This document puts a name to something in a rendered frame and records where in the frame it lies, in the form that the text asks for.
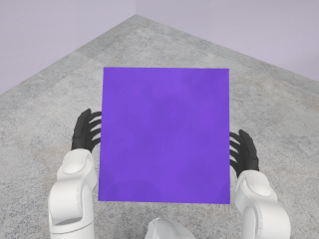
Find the robot right thigh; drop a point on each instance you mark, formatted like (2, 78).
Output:
(167, 229)

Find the left robot hand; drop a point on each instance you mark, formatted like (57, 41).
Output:
(82, 137)

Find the carton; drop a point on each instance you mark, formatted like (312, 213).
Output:
(165, 135)

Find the robot left forearm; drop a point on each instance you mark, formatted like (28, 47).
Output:
(70, 202)

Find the right robot hand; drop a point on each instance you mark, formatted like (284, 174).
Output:
(246, 155)

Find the robot right forearm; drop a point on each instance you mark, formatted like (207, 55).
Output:
(262, 216)

